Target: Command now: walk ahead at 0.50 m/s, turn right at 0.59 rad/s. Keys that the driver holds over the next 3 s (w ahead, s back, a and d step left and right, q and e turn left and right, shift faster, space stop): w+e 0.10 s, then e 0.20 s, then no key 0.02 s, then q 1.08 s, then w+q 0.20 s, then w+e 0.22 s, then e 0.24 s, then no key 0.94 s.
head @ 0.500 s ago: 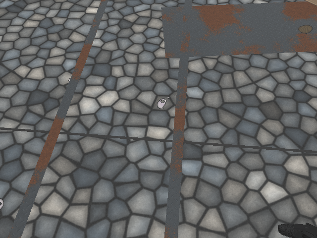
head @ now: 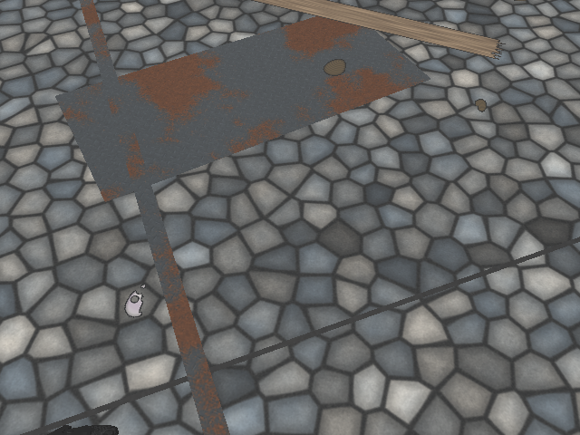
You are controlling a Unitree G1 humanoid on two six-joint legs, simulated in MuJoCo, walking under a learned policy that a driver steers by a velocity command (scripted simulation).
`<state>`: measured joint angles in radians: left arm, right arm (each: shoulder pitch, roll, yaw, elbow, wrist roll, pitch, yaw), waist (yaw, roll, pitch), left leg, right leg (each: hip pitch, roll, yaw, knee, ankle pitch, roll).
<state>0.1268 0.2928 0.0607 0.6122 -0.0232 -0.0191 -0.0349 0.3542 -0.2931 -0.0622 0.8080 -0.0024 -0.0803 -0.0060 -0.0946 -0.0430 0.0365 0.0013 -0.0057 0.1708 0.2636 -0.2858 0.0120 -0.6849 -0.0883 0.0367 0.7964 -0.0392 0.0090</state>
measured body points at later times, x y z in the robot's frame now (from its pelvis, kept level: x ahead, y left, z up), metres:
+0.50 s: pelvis +0.22 -0.04 +0.00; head +0.26 -0.06 +0.45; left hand +0.42 +0.20 -0.10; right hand +0.31 -0.33 -0.11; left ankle +0.37 +0.09 -0.70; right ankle +0.21 -0.12 -0.74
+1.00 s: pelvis +0.27 -0.05 -0.01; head +0.30 -0.06 +0.44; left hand +0.40 +0.23 -0.11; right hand +0.43 -0.34 -0.11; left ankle +0.34 +0.08 -0.74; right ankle +0.28 -0.17 -0.74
